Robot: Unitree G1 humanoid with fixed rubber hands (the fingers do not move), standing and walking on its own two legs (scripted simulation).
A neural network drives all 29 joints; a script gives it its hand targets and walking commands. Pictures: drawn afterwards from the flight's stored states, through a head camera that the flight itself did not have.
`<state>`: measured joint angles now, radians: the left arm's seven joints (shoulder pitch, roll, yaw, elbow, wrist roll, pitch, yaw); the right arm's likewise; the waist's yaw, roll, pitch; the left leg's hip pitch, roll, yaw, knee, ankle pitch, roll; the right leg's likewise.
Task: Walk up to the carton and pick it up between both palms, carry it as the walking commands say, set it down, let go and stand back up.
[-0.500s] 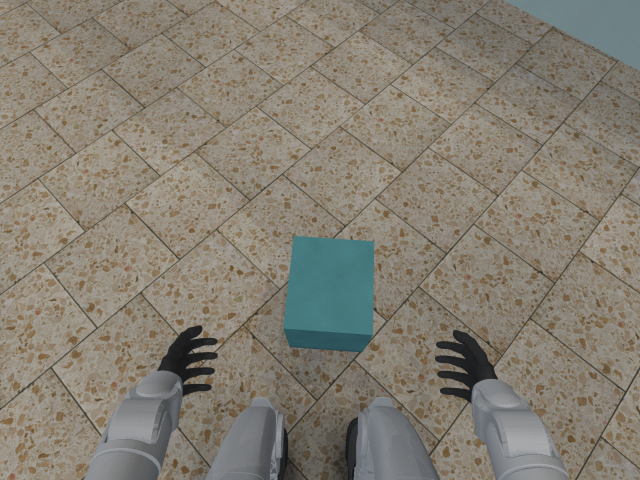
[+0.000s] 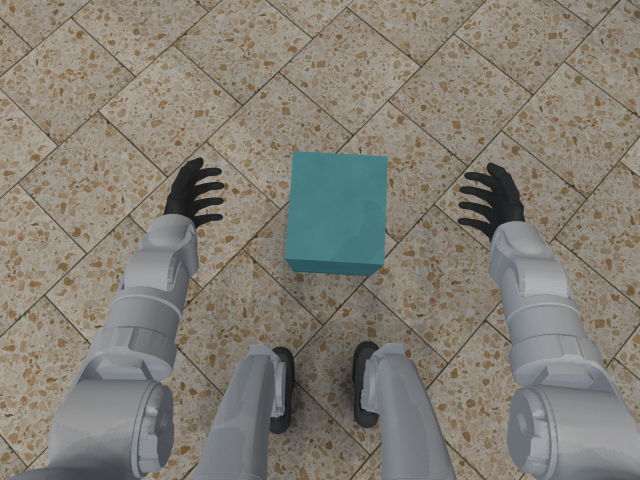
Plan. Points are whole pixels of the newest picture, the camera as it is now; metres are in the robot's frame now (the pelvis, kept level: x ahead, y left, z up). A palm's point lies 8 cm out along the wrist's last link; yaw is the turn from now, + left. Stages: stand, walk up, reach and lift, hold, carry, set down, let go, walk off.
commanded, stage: reach and lift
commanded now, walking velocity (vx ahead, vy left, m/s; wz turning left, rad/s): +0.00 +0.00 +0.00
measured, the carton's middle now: (335, 219) +0.53 -0.02 -0.55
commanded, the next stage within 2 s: none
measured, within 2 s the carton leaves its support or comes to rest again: neither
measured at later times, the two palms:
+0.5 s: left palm (207, 148) +0.53 +0.17 -0.13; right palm (487, 158) +0.52 -0.22 -0.13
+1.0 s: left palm (236, 193) +0.51 +0.16 -0.29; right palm (451, 205) +0.50 -0.22 -0.30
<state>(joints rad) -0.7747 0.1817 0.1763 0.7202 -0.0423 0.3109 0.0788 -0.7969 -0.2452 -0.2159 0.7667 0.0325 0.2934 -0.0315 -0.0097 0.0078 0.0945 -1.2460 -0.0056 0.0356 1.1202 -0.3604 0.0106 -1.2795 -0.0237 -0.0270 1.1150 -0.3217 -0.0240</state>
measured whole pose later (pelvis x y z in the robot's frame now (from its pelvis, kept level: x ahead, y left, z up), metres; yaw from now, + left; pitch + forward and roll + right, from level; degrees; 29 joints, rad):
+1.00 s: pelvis -0.04 +0.00 -0.15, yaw +0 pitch +28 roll +2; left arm -1.37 0.36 0.14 0.77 -0.20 0.29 0.17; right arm -1.36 -0.41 -0.17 0.77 0.21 0.29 -0.13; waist -0.02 0.01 0.53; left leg -1.72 -0.01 0.03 1.76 -0.53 0.01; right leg -1.76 -0.01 0.00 1.74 -0.46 -0.03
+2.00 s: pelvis -0.03 +0.00 -0.31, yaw +0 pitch +31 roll +1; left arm -1.50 0.40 0.01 1.11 -0.29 0.08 0.13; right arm -1.52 -0.44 -0.01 1.15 0.32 0.06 -0.11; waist -0.02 0.01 0.52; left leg -2.19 -0.01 0.02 2.27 -0.62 0.00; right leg -2.24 -0.02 -0.02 2.24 -0.53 -0.03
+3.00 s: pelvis -0.04 +0.00 -0.32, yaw +0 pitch +30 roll +1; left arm -1.56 0.29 0.10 1.15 -0.16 0.11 0.13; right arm -1.60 -0.35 -0.09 1.26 0.20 0.09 -0.13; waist -0.03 0.01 0.52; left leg -2.21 -0.05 0.01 2.28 -0.59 -0.02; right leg -2.25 -0.01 -0.01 2.25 -0.52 -0.03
